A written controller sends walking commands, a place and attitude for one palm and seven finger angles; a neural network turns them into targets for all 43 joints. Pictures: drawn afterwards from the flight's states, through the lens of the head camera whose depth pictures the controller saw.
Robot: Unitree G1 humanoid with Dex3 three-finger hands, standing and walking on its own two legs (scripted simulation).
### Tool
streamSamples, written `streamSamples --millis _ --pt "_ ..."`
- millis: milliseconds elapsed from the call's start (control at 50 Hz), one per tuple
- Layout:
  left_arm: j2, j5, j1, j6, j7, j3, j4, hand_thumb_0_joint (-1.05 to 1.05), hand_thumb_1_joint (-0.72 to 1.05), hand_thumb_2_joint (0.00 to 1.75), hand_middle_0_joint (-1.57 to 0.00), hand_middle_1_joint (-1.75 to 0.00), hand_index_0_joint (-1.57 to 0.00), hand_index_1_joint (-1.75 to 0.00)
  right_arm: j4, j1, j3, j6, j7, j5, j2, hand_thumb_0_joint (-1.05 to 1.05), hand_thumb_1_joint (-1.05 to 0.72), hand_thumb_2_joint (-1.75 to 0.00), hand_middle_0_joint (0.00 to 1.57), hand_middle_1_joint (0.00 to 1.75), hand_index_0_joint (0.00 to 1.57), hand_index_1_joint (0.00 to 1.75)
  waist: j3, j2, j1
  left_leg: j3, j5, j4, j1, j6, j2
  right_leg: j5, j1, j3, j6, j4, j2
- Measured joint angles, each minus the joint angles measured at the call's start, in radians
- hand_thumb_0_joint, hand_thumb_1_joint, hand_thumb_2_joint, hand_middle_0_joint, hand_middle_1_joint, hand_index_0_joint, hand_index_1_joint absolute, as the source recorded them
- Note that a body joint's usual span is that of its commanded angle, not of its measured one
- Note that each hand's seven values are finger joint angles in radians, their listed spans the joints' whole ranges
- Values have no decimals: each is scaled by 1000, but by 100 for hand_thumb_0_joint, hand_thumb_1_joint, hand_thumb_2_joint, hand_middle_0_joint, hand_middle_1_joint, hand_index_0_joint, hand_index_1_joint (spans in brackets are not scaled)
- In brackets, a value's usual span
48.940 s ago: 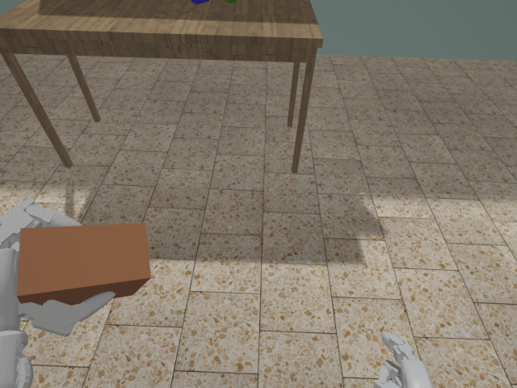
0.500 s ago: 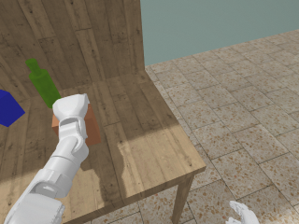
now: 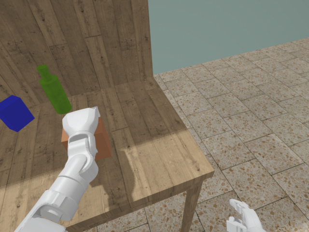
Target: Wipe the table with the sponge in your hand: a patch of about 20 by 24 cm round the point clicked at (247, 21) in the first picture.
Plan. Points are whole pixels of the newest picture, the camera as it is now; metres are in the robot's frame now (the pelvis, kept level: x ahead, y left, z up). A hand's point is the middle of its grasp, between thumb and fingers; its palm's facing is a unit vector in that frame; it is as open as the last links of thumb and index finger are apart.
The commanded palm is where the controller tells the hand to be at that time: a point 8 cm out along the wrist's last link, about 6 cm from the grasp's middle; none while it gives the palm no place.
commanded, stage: wipe back along the middle lane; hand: left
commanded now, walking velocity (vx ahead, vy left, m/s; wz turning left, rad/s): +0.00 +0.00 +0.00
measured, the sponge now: (90, 145) +0.35 +0.24 +0.03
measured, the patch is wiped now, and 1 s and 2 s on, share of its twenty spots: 0.60 0.85 0.85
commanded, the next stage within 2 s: slide across to the third lane in 0.82 s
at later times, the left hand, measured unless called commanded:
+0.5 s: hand (91, 150) +0.30 +0.20 +0.08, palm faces +0.10 -0.10 -0.99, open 10.3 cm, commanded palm +0.24 +0.19 +0.11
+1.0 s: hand (94, 164) +0.26 +0.18 +0.08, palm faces +0.10 -0.11 -0.99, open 10.3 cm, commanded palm +0.21 +0.16 +0.11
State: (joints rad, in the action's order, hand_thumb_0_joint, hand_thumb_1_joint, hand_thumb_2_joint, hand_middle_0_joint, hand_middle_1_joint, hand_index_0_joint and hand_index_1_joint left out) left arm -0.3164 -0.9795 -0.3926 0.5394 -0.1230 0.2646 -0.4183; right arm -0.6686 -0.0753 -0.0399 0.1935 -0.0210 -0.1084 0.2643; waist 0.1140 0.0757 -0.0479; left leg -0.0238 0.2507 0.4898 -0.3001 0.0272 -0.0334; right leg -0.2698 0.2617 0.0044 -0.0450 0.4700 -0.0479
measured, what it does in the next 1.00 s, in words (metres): stands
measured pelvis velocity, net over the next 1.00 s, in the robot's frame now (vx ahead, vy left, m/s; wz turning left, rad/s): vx -0.02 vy -0.01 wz -0.02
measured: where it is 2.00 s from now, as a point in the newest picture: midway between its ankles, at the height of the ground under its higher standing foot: outside the picture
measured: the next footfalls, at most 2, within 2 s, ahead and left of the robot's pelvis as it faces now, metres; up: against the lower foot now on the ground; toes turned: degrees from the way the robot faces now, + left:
none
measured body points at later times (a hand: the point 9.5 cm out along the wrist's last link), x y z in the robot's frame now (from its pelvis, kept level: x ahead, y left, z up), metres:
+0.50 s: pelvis +0.00 +0.00 +0.00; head -0.03 -0.03 +0.45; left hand +0.29 +0.20 +0.13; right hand +0.26 -0.19 -0.06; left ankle +0.00 +0.10 -0.74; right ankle -0.02 -0.09 -0.74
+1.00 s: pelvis -0.02 -0.01 +0.00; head -0.06 -0.06 +0.44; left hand +0.25 +0.18 +0.13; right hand +0.22 -0.22 -0.08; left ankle +0.00 +0.10 -0.74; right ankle -0.02 -0.09 -0.74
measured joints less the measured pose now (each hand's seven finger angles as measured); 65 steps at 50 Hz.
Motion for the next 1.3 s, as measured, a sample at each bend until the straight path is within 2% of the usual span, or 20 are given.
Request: streamSamples --millis 220,440,580,720,920,1120,1300 --pt "15 -5 96 59 -3 35 141 0 -50 106 -66 -140 -67 -141 10 32 1 1 27 -2 2 1 -91 -90 20 30 19 29 2 3 -10 8 11 7 20 6 -5 -12 -16 -8 5 13 5" --pt "34 -20 236 91 -7 89 323 0 -50 106 -64 -141 -68 -140 39 96 -6 8 62 -3 -8 1 -91 -90 20 30 19 29 2 9 -33 13 22 19 47 8 -8 -26 -39 -13 7 33 8" --pt "45 -31 239 121 -3 111 345 0 -50 106 -64 -141 -68 -140 42 129 -17 12 64 -4 -20 1 -91 -90 20 30 19 29 -13 4 -44 12 16 25 49 3 -6 -25 -37 -10 1 47 6" --pt "37 -27 264 122 3 101 366 0 -50 106 -65 -140 -68 -139 41 118 -24 11 67 -4 -25 1 -91 -90 20 30 19 29 -13 7 -39 15 14 31 47 -4 1 -23 -30 -13 -5 59 -1" --pt "22 -17 382 103 -2 88 471 0 -49 105 -64 -141 -68 -139 29 82 -12 5 72 -3 -4 1 -91 -90 20 30 19 29 -16 21 -30 22 14 32 70 -14 13 -21 -47 -20 -14 65 -13" --pt "26 -17 292 123 24 112 388 0 -50 106 -65 -139 -70 -137 6 87 12 -21 50 4 8 1 -91 -90 20 30 19 29 -40 28 -35 10 -10 21 65 -23 15 -7 -40 -8 -25 65 -15" --pt "58 -17 229 97 32 160 323 -1 -51 106 -67 -138 -72 -135 -15 87 11 -53 54 6 -8 1 -91 -90 20 30 19 29 -28 33 -46 -4 -15 16 70 -28 13 -9 -46 5 -31 64 -14"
